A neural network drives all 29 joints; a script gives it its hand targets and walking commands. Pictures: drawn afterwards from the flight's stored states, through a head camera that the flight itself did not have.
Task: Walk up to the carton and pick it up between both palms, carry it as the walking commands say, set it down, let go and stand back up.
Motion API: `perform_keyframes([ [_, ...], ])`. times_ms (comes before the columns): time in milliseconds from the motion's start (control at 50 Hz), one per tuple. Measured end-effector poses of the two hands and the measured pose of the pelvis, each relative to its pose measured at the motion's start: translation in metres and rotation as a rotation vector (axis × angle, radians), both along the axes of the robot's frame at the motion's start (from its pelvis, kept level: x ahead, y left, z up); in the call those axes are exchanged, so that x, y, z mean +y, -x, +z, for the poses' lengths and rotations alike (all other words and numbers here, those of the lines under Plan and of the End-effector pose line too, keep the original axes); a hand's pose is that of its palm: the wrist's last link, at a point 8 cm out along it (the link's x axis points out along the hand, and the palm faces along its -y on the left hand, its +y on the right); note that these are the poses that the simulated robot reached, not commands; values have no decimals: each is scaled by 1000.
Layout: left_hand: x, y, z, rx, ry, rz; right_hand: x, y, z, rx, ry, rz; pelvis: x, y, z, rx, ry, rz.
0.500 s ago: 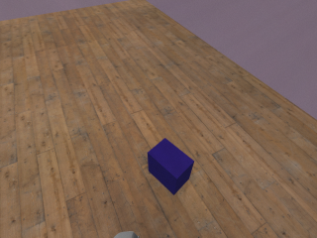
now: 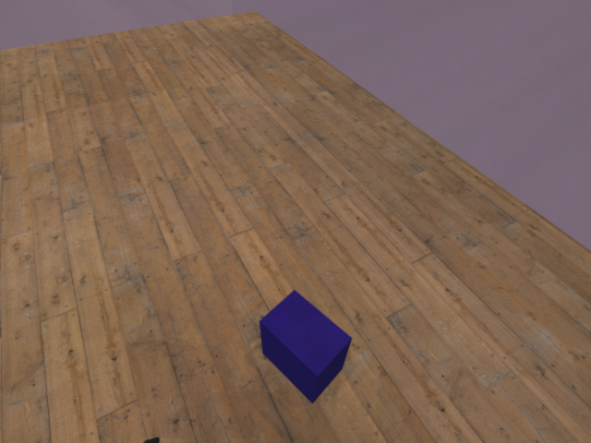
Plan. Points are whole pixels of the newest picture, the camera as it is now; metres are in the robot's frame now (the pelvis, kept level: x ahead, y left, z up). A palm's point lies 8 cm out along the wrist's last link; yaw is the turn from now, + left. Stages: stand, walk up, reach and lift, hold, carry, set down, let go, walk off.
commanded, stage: walk up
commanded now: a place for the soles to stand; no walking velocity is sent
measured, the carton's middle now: (303, 346) +0.53 -0.04 -0.64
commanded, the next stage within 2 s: none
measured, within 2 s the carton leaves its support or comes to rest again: neither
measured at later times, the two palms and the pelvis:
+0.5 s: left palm out of the picture +0.05 +0.22 -0.12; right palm out of the picture +0.06 -0.24 -0.13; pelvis +0.01 -0.01 +0.01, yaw +0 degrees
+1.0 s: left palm out of the picture +0.04 +0.35 -0.12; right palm out of the picture +0.15 -0.20 -0.10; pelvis +0.04 +0.08 -0.01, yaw -10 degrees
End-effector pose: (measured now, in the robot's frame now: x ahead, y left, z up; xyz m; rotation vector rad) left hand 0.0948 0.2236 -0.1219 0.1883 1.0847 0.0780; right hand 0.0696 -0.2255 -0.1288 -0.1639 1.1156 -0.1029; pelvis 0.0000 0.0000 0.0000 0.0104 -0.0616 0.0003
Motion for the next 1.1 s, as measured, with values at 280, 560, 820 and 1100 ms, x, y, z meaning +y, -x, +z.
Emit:
perform_keyframes([
  [280,-3,14,6,82,-19,34,-25,-4,8,57,28,-2,-13,-11,12,17,6,2],
  [560,1,56,1,201,-26,80,-16,16,3,138,13,-2,-13,-12,15,16,12,0],
  [820,31,83,6,235,-98,75,-21,-6,8,50,59,-24,14,-14,11,44,30,-94],
  [1100,157,-28,-7,124,-198,-100,67,-51,13,-180,85,-170,106,-53,-15,15,17,-241],
])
